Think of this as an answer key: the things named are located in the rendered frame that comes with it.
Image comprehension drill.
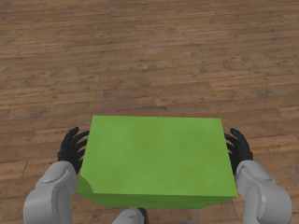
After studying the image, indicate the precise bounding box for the left robot forearm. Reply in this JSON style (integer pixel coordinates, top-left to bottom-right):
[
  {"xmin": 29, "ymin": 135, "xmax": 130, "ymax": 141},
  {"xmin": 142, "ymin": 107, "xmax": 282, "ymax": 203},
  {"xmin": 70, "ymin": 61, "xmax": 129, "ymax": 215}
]
[{"xmin": 22, "ymin": 161, "xmax": 78, "ymax": 224}]

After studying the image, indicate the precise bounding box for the right robot hand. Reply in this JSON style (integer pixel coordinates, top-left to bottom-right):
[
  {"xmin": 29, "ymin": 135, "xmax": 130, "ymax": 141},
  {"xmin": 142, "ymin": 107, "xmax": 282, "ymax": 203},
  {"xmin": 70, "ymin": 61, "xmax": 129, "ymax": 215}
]
[{"xmin": 224, "ymin": 128, "xmax": 253, "ymax": 175}]

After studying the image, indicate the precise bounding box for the left robot hand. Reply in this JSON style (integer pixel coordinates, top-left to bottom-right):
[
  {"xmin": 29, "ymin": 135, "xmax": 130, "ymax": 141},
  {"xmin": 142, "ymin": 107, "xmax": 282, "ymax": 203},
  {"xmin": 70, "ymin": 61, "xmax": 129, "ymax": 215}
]
[{"xmin": 57, "ymin": 127, "xmax": 90, "ymax": 174}]

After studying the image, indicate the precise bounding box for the left robot shin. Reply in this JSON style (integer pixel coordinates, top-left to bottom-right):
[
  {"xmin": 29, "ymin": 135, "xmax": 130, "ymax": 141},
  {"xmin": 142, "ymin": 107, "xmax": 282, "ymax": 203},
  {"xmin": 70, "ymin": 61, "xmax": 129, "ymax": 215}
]
[{"xmin": 130, "ymin": 207, "xmax": 142, "ymax": 214}]

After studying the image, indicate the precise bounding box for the left robot thigh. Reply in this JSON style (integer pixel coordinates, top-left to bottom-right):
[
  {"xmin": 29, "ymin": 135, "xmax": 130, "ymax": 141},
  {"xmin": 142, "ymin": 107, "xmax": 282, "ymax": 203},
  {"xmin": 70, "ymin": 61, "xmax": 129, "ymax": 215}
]
[{"xmin": 112, "ymin": 209, "xmax": 145, "ymax": 224}]

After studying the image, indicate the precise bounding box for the right robot forearm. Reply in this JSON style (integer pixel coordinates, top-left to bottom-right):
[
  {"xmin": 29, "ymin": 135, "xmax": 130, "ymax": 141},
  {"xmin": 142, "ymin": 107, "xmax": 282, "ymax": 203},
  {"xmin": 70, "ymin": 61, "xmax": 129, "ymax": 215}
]
[{"xmin": 235, "ymin": 160, "xmax": 293, "ymax": 224}]

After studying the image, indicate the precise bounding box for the carton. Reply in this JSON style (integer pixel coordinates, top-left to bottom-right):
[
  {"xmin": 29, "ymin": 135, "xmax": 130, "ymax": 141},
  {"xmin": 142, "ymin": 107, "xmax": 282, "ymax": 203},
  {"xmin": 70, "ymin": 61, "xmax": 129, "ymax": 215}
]
[{"xmin": 76, "ymin": 115, "xmax": 238, "ymax": 209}]

